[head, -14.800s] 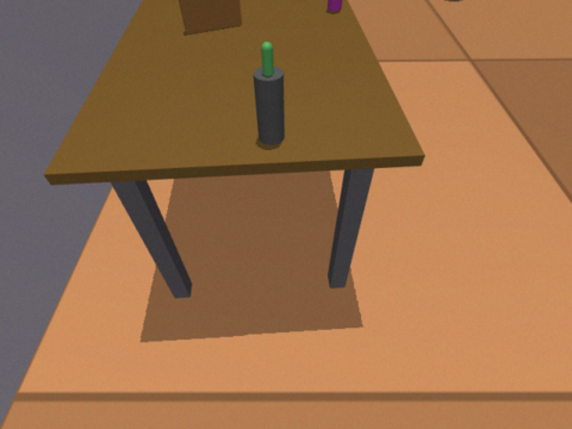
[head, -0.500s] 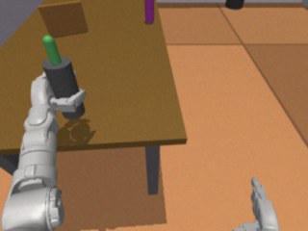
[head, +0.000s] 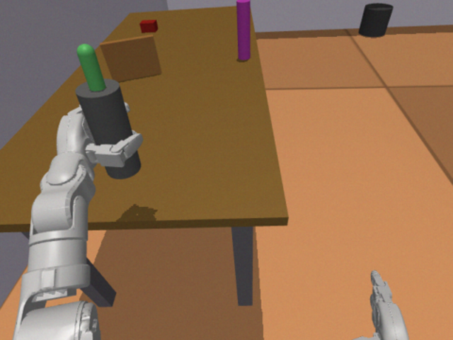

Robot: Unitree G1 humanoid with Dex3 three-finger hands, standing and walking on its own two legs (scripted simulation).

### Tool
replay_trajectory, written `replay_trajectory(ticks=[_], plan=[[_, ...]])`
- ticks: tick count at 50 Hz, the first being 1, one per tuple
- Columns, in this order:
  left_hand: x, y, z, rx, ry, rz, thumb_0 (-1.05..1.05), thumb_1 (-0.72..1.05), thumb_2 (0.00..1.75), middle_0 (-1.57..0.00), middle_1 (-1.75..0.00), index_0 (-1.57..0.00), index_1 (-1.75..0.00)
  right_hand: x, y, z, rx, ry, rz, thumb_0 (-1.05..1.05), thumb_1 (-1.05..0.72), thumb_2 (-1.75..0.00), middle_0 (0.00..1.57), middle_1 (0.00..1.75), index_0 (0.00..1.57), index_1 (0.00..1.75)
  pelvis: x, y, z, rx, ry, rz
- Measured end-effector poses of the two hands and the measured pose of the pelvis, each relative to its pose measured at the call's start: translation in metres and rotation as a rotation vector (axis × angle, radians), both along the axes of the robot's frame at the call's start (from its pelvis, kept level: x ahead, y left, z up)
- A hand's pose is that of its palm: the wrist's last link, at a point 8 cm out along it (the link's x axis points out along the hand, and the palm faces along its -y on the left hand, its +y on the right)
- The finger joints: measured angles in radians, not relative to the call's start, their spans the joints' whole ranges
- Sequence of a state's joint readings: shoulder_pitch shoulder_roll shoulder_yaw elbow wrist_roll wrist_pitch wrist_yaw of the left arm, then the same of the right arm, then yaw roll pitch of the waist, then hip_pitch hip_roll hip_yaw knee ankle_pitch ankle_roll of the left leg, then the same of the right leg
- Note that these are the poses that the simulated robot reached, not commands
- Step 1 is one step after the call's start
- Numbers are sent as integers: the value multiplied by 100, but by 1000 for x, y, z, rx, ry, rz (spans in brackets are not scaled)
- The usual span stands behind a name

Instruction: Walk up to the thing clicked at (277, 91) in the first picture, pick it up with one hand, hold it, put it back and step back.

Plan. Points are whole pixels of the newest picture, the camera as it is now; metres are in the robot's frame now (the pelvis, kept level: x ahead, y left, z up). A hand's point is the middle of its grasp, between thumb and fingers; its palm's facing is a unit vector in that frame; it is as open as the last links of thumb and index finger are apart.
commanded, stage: lift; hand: left
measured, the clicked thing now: (107, 116) +0.38 +0.19 +0.25
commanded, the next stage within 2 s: hold in 0.48 s
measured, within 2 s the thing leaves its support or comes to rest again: neither
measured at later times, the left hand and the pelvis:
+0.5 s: hand (113, 129) +0.35 +0.17 +0.25, palm faces +0.14 -0.99 -0.02, open 8.7 cm; pelvis +0.00 +0.00 +0.00, yaw +1 degrees
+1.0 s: hand (105, 123) +0.33 +0.17 +0.27, palm faces +0.13 -0.99 -0.02, open 8.7 cm; pelvis -0.01 +0.00 +0.00, yaw +1 degrees
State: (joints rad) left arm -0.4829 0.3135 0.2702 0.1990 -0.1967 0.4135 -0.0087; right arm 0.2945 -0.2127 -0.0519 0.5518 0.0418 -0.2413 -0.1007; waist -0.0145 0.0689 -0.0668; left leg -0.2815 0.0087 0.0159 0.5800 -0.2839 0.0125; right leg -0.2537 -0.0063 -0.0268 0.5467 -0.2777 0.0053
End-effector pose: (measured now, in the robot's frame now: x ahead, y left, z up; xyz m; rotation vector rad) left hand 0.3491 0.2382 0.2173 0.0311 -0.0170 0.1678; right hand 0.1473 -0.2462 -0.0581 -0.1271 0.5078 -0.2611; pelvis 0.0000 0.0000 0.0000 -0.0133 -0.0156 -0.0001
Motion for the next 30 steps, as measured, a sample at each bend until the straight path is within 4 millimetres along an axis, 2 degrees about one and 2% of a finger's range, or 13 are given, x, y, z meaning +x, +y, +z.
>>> replay_trajectory(ticks=[13, 30], plan=[[-21, -12, 19, -6, 6, -14, -2, -28, 119, -84, -112, -80, -110, 5, -2, -5, 11, -7, 7, -1, 53, -6, 6, 5, 5, 5, -2, -4, 2, 4, -21, 10], [-32, -15, 38, -8, 3, -26, -2, -28, 119, -84, -112, -80, -110, 8, -4, -4, 18, -42, 1, -1, 53, -6, 6, 5, 5, 5, -3, -4, 2, 7, -29, 12]])
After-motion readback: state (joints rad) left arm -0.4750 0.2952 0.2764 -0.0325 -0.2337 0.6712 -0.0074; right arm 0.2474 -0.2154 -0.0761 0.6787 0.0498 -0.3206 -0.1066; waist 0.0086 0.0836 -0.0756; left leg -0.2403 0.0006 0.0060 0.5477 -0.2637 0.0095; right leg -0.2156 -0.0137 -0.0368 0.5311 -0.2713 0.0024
